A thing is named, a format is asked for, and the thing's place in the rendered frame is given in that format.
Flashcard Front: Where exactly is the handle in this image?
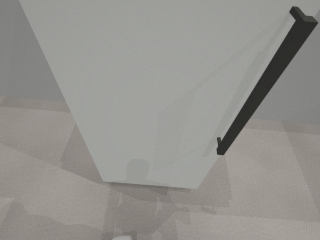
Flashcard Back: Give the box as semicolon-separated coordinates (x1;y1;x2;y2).
216;6;318;155

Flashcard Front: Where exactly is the fridge door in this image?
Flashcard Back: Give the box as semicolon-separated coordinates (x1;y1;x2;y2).
19;0;320;189

